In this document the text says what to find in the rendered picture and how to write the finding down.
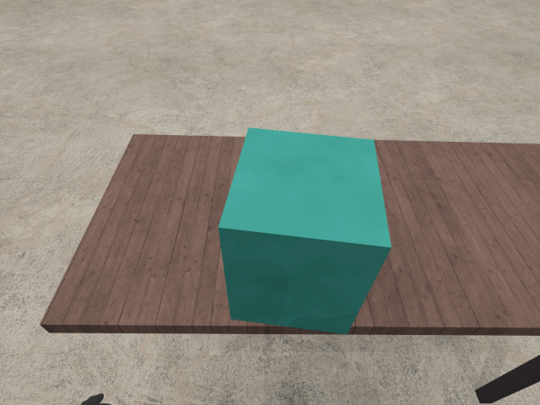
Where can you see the carton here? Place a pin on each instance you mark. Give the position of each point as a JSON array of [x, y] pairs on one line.
[[304, 231]]

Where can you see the table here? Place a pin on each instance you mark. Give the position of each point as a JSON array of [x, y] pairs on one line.
[[463, 220]]

